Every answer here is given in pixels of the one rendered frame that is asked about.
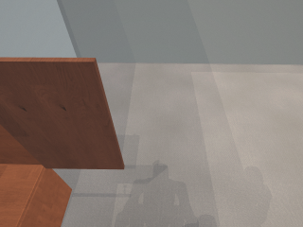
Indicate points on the cupboard door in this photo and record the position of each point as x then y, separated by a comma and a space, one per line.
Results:
56, 108

